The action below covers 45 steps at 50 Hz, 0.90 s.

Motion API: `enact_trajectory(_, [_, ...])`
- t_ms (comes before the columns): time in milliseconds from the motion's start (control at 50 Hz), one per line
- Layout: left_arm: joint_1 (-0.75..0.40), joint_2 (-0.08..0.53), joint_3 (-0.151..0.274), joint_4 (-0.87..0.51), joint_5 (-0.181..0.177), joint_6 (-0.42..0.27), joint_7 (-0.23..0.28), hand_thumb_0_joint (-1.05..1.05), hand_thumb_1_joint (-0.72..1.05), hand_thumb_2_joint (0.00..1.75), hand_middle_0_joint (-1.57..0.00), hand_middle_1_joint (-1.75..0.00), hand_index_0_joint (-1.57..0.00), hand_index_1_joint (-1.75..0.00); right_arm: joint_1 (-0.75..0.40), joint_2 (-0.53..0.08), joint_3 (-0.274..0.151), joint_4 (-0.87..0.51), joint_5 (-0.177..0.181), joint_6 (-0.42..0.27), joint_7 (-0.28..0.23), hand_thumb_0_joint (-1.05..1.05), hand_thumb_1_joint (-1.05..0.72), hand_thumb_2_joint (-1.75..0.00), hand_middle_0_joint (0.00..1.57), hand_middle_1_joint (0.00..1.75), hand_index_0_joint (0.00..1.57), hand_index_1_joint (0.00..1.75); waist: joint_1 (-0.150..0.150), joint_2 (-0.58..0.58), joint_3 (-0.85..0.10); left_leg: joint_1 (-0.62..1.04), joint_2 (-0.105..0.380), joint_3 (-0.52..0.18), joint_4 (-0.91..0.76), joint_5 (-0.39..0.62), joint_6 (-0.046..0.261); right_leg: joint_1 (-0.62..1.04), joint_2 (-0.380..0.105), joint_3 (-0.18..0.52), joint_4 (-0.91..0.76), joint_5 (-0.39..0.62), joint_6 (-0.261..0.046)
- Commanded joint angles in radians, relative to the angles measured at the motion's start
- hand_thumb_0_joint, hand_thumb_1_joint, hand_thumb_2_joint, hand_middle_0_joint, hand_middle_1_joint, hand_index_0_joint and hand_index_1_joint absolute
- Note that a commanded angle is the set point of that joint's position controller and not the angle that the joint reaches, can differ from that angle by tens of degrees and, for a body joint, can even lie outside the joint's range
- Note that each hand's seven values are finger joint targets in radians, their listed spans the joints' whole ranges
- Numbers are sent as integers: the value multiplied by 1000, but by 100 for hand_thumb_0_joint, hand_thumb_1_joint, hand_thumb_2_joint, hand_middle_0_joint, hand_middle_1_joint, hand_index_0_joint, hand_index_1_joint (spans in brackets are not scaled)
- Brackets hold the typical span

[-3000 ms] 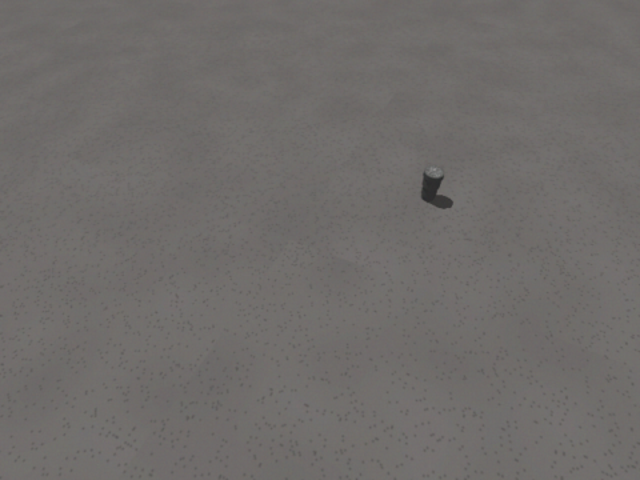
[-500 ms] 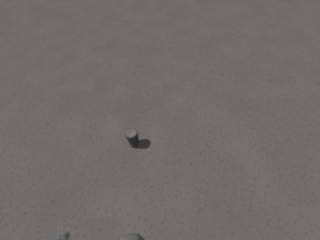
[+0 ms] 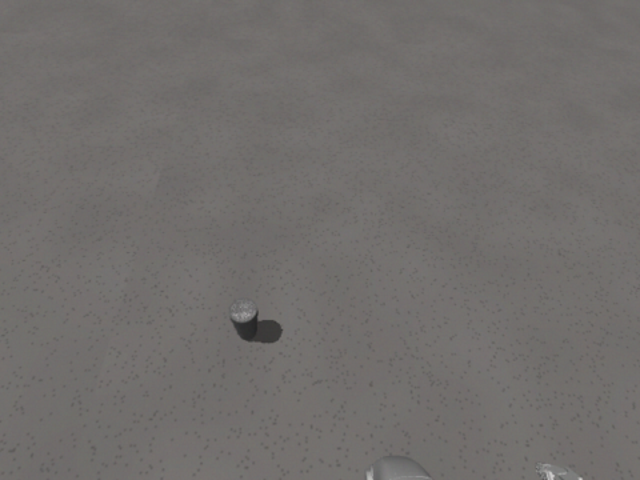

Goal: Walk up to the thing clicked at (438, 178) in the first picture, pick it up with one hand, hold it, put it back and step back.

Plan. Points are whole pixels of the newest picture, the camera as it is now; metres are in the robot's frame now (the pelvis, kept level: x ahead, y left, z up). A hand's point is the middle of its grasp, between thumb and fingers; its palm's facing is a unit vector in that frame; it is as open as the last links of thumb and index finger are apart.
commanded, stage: walk up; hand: left
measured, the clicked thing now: (245, 321) +0.68 +0.22 -0.70
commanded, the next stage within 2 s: none
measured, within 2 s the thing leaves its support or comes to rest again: neither
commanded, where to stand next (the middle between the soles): +0.39 +0.01 m, yaw +1 degrees
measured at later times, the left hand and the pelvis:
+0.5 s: hand (161, 412) +0.23 +0.23 -0.11, palm faces +0.00 -0.91 -0.41, open 7.4 cm; pelvis +0.17 -0.03 +0.00, yaw +0 degrees
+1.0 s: hand (142, 351) +0.34 +0.30 -0.16, palm faces +0.00 -0.94 -0.34, open 7.4 cm; pelvis +0.29 +0.03 +0.00, yaw +2 degrees
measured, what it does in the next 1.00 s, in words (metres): walks ahead: right foot, then left foot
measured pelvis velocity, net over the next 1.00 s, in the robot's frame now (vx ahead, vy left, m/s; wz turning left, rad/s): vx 0.29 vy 0.03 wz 0.03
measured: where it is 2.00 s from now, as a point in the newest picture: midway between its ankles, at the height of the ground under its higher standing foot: (308, 440)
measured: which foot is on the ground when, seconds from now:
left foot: down 0.00-0.30, up 0.32-0.68, down 0.70-1.00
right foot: up 0.00-0.24, down 0.26-0.74, up 0.76-1.00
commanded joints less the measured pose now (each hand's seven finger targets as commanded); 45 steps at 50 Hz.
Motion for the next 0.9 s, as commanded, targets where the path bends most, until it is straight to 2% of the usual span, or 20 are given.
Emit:
enact_trajectory(0, [57, 159, 59, -53, 4, -9, -9, 0, 90, 90, -20, -30, -20, -30, 48, -283, -81, -55, 6, -24, -22, 0, -90, -90, 20, 30, 20, 30, -9, 213, -13, 53, 193, -180, -279, 34, 164, -85, -61, -10, -149, 99, 35])
enact_trajectory(100, [-63, 150, 69, -80, 16, -13, -22, 0, 90, 90, -20, -30, -20, -30, 52, -312, -89, -62, -1, -21, -15, 0, -90, -90, 20, 30, 20, 30, -22, 212, 35, -3, 224, -184, -295, -71, 193, -29, -84, -39, -377, 169, 37])
enact_trajectory(180, [-66, 146, 77, -61, 17, -29, -19, 0, 90, 90, -20, -30, -20, -30, 44, -294, -82, -69, -1, -7, -12, 0, -90, -90, 20, 30, 20, 30, -6, 150, -10, -13, 190, -144, -160, 63, 161, 131, -20, -87, -505, 204, 24])
enact_trajectory(220, [35, 156, 85, -30, 19, -42, -4, 0, 90, 90, -20, -30, -20, -30, 45, -266, -72, -82, 3, 2, -14, 0, -90, -90, 20, 30, 20, 30, 49, 77, -91, -6, 159, -112, 32, 169, 119, 300, 16, -103, -589, 220, 5])
enact_trajectory(240, [106, 193, 101, -12, 22, -51, 7, 0, 90, 90, -20, -30, -20, -30, 87, -219, -55, -79, 5, 4, -15, 0, -90, -90, 20, 30, 20, 30, 80, -40, -152, -59, 99, -62, 234, 152, 93, 433, -7, -56, -631, 163, -12])
enact_trajectory(260, [157, 283, 127, -18, 29, -59, 19, 0, 90, 90, -20, -30, -20, -30, 133, -152, -31, -97, 7, 2, -15, 0, -90, -90, 20, 30, 20, 30, 90, -262, -197, -236, 1, -1, 495, -78, 42, 544, -236, 288, -718, 27, -80])
enact_trajectory(280, [119, 309, 122, -44, 19, -60, 24, 0, 90, 90, -20, -30, -20, -30, 147, -184, -35, -74, 4, 16, -20, 0, -90, -90, 20, 30, 20, 30, 74, -202, -131, -398, -75, -68, 591, -295, 12, 535, -393, 569, -836, -74, -161])
enact_trajectory(300, [77, 319, 118, -50, 7, -53, 24, 0, 90, 90, -20, -30, -20, -30, 108, -270, -58, -60, -4, 25, -32, 0, -90, -90, 20, 30, 20, 30, 78, -137, -102, -406, -19, -117, 648, -323, 14, 475, -439, 630, -830, -85, -240])
enact_trajectory(340, [54, 262, 100, -59, -5, -53, 30, 0, 90, 90, -20, -30, -20, -30, 72, -265, -64, -32, 6, 28, -32, 0, -90, -90, 20, 30, 20, 30, 59, -58, -23, -374, 10, -212, 638, -222, 12, 354, -334, 408, -829, 103, -170])
enact_trajectory(380, [-6, 224, 86, -65, -8, -56, 34, 0, 90, 90, -20, -30, -20, -30, 128, -238, -57, 0, 15, 36, -21, 0, -90, -90, 20, 30, 20, 30, 10, -105, -33, -313, 13, -191, 559, -136, 2, 321, -232, 196, -809, 257, -97])
enact_trajectory(420, [-24, 223, 82, -81, 4, -59, 31, 0, 90, 90, -20, -30, -20, -30, 136, -226, -60, 3, 7, 43, -10, 0, -90, -90, 20, 30, 20, 30, 3, -128, -37, -272, 3, -158, 538, -87, -14, 260, -206, 107, -812, 292, -149])
enact_trajectory(580, [-31, 248, 95, -113, 19, -54, 23, 0, 90, 90, -20, -30, -20, -30, -17, -217, -78, -27, -20, 35, 23, 0, -90, -90, 20, 30, 20, 30, 35, -118, 31, -208, 68, -84, 163, 14, -40, 172, -238, 55, -842, -63, -174])
enact_trajectory(620, [-26, 253, 93, -111, 15, -50, 21, 0, 90, 90, -20, -30, -20, -30, -10, -217, -78, -19, -23, 25, 23, 0, -90, -90, 20, 30, 20, 30, 25, -106, 0, -140, 56, -54, 115, 9, -28, 174, -246, 58, -794, -46, -168])
enact_trajectory(680, [-33, 193, 61, -115, 18, -34, 26, 0, 90, 90, -20, -30, -20, -30, 136, -246, -93, 41, -27, 9, 1, 0, -90, -90, 20, 30, 20, 30, -71, 66, -100, 172, -8, -29, 13, -7, 4, 64, -174, -34, -464, 185, -106])
enact_trajectory(700, [13, 129, 38, -115, 15, -31, 25, 0, 90, 90, -20, -30, -20, -30, 232, -307, -111, 59, -32, 3, -14, 0, -90, -90, 20, 30, 20, 30, -108, 280, -153, 252, 95, -194, -100, -163, 42, 5, -96, -103, -169, 176, -58])
enact_trajectory(720, [61, 59, 19, -119, -4, -23, 28, 0, 90, 90, -20, -30, -20, -30, 183, -367, -112, 22, -36, -1, -27, 0, -90, -90, 20, 30, 20, 30, -52, 425, -109, 294, 307, -613, -215, -93, 124, -222, 70, -89, -16, -158, 7])
enact_trajectory(740, [63, 171, 49, -81, 6, -6, 50, 0, 90, 90, -20, -30, -20, -30, 148, -385, -115, 10, -4, 5, -27, 0, -90, -90, 20, 30, 20, 30, -49, 275, -103, 207, 389, -683, -227, -75, 212, -181, 20, -14, 45, -215, -12])
enact_trajectory(760, [30, 202, 49, -75, 10, -1, 54, 0, 90, 90, -20, -30, -20, -30, 124, -364, -114, 6, 2, 11, -29, 0, -90, -90, 20, 30, 20, 30, -43, 235, -49, 125, 387, -651, -220, 3, 238, -170, -3, 18, 87, -202, -18])
enact_trajectory(820, [54, 173, 45, -42, -6, 5, 47, 0, 90, 90, -20, -30, -20, -30, 50, -276, -75, -21, 0, 3, -46, 0, -90, -90, 20, 30, 20, 30, 1, 184, -43, 70, 234, -285, -153, 385, 139, -76, -26, 67, 10, -77, -12])
enact_trajectory(880, [74, 137, 38, -11, -6, 25, 45, 0, 90, 90, -20, -30, -20, -30, 21, -268, -65, -19, 3, 4, -58, 0, -90, -90, 20, 30, 20, 30, 15, 204, -78, 53, 218, -203, -138, 429, 155, -16, -16, 26, -67, 6, 14])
